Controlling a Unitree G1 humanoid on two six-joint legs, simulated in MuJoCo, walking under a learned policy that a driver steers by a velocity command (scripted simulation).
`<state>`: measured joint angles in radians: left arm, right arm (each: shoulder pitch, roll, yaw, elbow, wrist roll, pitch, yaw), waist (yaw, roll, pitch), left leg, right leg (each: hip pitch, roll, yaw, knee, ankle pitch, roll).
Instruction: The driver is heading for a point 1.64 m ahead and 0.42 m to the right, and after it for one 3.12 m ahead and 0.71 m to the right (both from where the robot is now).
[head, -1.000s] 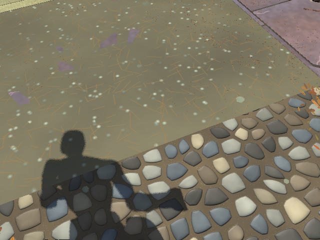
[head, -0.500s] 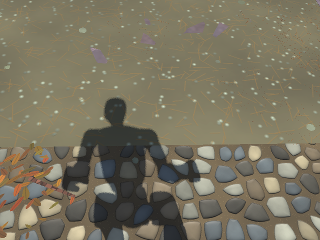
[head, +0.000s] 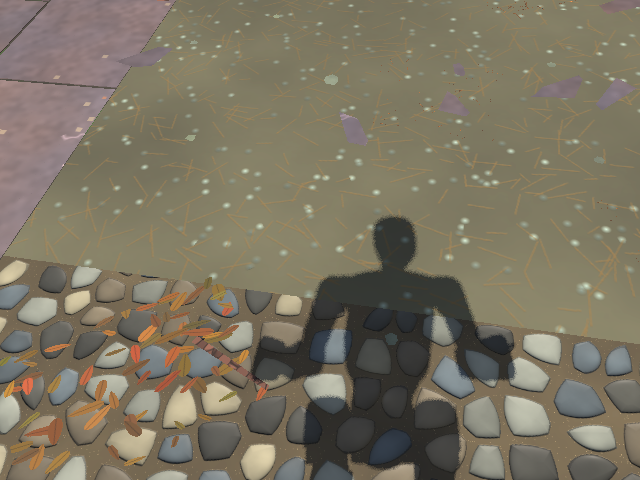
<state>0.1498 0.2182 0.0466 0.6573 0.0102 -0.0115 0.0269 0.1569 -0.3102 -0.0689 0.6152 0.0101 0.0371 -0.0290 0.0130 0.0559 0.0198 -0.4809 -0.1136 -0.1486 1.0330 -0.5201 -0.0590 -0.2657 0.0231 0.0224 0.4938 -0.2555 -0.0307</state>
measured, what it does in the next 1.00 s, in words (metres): steps on the spot: left foot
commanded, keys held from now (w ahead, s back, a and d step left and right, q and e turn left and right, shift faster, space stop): no key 1.00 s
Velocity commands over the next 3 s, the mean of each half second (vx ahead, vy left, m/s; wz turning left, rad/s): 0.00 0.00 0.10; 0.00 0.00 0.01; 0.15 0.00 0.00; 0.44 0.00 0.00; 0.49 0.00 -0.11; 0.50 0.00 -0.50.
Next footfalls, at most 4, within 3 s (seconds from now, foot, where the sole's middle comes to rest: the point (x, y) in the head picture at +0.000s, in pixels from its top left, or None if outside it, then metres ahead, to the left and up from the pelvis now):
0.22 left None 0.02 0.14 -0.78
1.92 left None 0.46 0.11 -0.78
2.48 right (416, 355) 0.76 -0.13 -0.78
2.98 left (353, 251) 1.07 0.01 -0.78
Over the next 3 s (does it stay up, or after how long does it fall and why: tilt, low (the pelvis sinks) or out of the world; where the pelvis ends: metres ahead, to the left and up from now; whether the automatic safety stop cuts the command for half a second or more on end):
stays up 0.90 -0.05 -0.01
